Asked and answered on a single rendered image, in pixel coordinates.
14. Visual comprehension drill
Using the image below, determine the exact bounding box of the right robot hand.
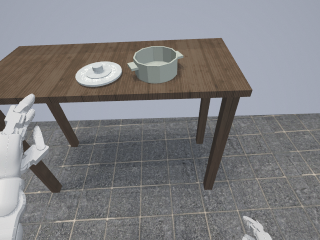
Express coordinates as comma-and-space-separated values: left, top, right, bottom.
242, 216, 272, 240

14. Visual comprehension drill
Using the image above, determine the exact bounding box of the left robot hand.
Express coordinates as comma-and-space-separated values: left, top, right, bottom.
0, 94, 49, 179

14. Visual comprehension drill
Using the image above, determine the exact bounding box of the left robot forearm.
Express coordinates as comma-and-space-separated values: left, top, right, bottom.
0, 177, 27, 240

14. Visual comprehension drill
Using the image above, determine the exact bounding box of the table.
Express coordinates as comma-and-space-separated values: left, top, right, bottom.
0, 38, 253, 193

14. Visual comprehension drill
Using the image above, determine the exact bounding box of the pot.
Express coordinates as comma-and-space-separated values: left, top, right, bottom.
127, 46, 184, 84

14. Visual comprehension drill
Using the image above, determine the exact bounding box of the lid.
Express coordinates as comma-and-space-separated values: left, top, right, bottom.
75, 61, 122, 87

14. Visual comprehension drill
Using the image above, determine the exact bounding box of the knob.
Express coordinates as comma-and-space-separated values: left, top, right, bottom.
92, 63, 103, 72

